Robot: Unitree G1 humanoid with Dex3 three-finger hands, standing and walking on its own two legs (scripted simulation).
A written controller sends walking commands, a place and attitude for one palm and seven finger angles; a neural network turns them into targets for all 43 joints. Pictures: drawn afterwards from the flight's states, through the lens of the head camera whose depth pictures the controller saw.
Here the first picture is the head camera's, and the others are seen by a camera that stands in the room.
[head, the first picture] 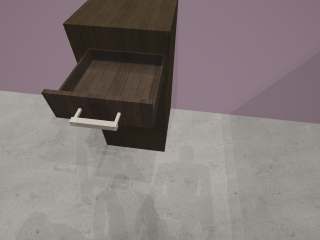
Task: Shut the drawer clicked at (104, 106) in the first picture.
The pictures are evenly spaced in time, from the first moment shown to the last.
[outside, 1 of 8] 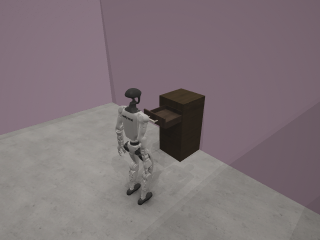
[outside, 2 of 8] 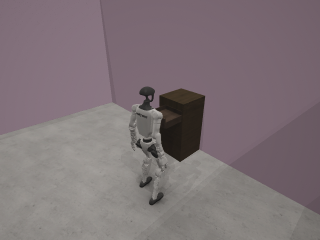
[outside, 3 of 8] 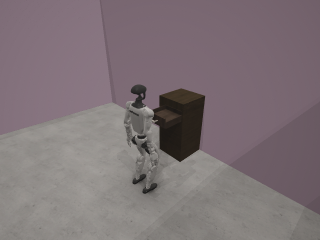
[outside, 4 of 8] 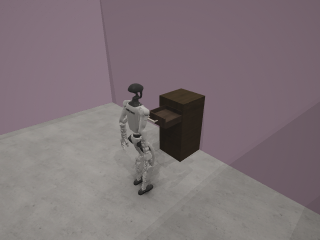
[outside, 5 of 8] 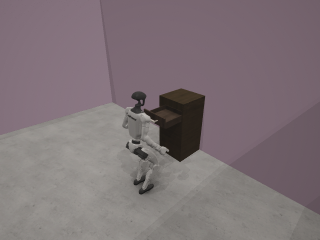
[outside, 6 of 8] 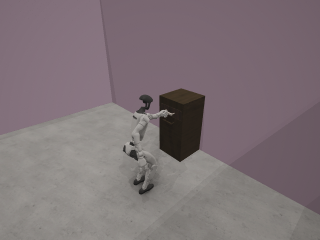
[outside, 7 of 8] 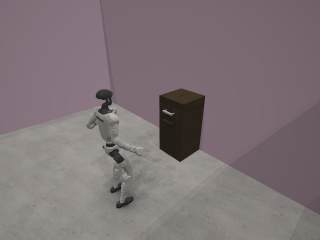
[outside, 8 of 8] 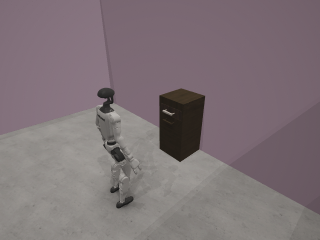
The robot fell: no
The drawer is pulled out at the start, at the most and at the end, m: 0.30 0.30 0.00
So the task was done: yes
